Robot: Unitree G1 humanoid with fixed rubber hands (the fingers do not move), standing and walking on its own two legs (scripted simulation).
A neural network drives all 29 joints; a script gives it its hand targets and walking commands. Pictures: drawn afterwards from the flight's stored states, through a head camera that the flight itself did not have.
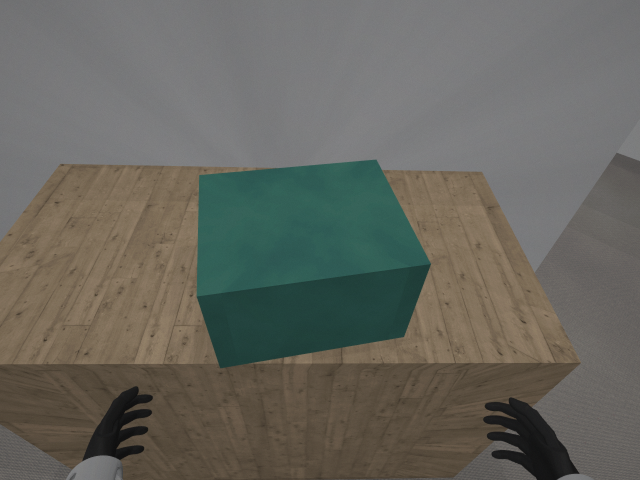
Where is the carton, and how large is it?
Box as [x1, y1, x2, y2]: [197, 160, 430, 367]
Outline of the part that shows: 376,160 199,175 197,298 220,367 401,337 404,335 430,263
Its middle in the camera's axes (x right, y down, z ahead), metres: -0.03 +0.03 +0.60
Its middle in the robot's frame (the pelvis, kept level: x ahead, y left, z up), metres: +0.44 +0.04 +0.02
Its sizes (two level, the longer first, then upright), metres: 0.285 0.231 0.178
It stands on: a pedestal, 0.69 m high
